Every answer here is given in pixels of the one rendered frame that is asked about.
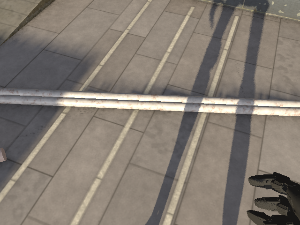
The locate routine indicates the right robot hand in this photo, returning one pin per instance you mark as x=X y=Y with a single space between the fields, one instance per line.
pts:
x=288 y=208

